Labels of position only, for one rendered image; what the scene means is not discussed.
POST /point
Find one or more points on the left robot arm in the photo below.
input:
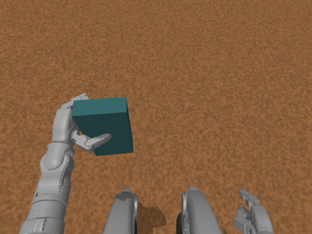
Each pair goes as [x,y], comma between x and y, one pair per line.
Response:
[47,211]

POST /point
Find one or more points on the left robot hand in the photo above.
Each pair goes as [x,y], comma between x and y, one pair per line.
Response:
[66,130]

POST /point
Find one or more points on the right robot hand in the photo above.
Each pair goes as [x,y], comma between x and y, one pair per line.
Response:
[255,220]

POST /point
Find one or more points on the carton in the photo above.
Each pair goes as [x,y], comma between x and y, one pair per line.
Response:
[95,117]

